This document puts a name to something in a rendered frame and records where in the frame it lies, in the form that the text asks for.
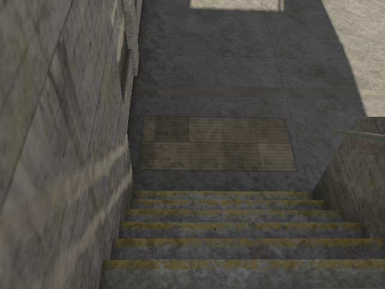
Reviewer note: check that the stairs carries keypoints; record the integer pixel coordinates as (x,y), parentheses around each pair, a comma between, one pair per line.
(240,240)

